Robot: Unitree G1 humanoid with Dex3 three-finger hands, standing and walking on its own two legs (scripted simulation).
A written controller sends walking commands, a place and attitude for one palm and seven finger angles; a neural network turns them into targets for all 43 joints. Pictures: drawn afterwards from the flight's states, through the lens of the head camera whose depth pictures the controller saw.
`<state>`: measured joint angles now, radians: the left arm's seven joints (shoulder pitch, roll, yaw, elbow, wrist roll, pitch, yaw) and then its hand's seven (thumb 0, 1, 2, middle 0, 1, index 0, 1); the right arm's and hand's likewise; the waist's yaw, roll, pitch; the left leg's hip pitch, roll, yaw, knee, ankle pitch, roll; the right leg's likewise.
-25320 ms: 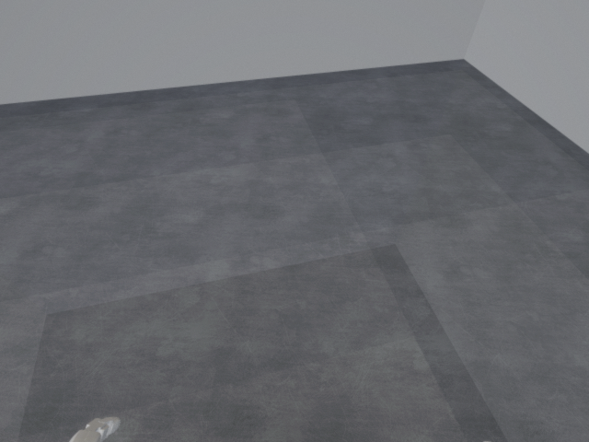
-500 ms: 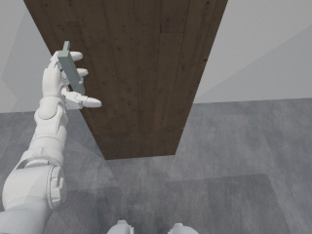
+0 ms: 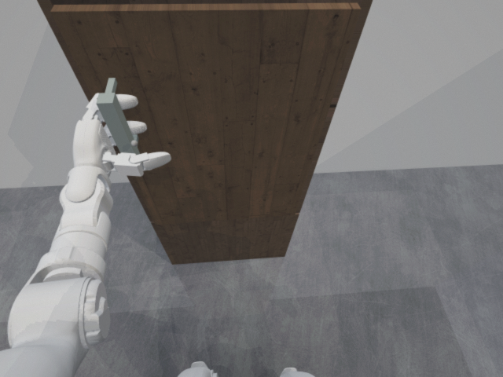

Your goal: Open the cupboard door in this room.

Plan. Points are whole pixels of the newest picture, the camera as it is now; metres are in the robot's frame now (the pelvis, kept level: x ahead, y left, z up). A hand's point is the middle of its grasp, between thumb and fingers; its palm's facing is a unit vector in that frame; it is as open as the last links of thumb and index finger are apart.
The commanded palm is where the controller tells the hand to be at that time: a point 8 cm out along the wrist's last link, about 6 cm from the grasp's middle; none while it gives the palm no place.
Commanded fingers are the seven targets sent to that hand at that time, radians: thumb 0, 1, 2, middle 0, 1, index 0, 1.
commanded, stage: close the thumb around the handle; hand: left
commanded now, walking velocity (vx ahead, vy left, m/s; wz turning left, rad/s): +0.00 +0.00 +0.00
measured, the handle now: (122, 123) +0.51 +0.21 +0.09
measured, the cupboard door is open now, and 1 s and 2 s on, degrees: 1 17 39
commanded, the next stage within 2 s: pull the door open along its arc in 0.42 s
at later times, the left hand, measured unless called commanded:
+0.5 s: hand (133, 142) +0.46 +0.18 +0.09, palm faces +0.07 -1.00 -0.01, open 5.8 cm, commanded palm +0.43 +0.22 +0.09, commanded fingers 0.00 0.90 0.90 -0.40 -1.35 -0.40 -1.35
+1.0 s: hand (144, 198) +0.36 +0.15 +0.10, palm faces +0.05 -1.00 +0.04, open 6.1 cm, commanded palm +0.30 +0.19 +0.09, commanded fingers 0.00 0.90 0.90 -0.40 -1.35 -0.40 -1.35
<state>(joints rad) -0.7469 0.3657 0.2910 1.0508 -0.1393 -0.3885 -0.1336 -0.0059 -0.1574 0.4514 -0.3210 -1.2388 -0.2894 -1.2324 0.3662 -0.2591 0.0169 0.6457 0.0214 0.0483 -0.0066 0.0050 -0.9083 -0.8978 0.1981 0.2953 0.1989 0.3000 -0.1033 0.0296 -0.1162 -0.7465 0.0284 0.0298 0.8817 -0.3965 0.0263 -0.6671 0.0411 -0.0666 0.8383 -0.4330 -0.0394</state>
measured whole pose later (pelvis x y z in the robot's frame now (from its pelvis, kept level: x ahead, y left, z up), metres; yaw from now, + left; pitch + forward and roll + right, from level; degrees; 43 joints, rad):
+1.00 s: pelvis +0.01 +0.01 +0.01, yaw -2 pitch +10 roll -1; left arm -0.16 0.15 0.13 0.38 -0.21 -0.28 -0.03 0.03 0.68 0.72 -0.37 -1.35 -0.35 -1.35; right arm 0.34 -0.25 0.00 0.56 0.04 0.02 0.02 0.01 -0.91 -0.90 0.20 0.30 0.20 0.30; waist -0.03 0.05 -0.14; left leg -0.59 0.02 0.07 0.80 -0.39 0.03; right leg -0.53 0.04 -0.02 0.78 -0.42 -0.03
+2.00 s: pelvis +0.01 -0.06 +0.01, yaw +1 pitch +5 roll +2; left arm 0.34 -0.07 -0.17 -0.12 0.00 -0.16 0.47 0.01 -0.12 0.47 -0.32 -1.24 -0.32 -1.24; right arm 0.20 -0.22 0.01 0.56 -0.05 0.04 -0.02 0.01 -0.91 -0.90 0.20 0.30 0.20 0.30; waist 0.01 0.05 -0.11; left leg -0.48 0.00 -0.08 0.76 -0.36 -0.01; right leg -0.43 0.06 -0.08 0.80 -0.46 -0.12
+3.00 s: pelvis -0.02 +0.03 +0.00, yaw -2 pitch +4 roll -1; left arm 0.38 0.04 -0.35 -0.25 0.04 -0.12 0.22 -0.01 -0.50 0.30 -0.20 -0.33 -0.20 -0.32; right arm 0.24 -0.18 0.07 0.42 0.00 0.02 0.03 0.01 -0.91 -0.90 0.20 0.30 0.20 0.30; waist -0.01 0.04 -0.09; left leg -0.56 -0.04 0.00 0.91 -0.42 0.05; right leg -0.50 0.02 0.00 0.88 -0.45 0.00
